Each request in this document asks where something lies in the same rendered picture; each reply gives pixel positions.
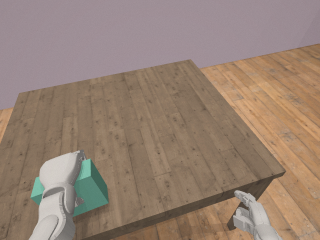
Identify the sponge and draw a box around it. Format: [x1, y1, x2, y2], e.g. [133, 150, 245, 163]
[30, 159, 109, 217]

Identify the right robot hand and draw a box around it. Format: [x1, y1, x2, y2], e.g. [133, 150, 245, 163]
[233, 190, 271, 235]

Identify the left robot forearm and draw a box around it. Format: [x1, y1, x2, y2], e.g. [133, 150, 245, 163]
[29, 183, 76, 240]

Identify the table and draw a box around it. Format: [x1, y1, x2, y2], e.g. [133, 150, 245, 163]
[0, 59, 286, 240]

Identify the right robot forearm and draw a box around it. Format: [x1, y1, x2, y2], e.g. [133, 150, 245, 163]
[253, 224, 283, 240]

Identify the left robot hand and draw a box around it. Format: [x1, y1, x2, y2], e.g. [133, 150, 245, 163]
[39, 149, 87, 208]

